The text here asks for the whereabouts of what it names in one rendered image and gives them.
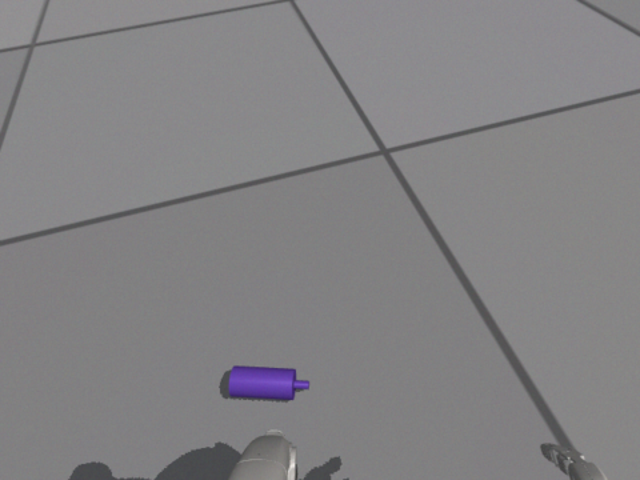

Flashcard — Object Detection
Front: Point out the bottle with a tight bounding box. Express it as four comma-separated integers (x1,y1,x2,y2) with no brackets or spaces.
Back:
229,366,309,400

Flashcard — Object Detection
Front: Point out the right robot hand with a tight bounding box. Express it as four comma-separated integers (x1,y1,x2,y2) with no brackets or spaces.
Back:
541,443,608,480

